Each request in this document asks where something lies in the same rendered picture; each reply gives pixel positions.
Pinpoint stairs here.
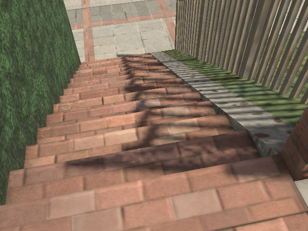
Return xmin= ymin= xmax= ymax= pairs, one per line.
xmin=5 ymin=53 xmax=261 ymax=205

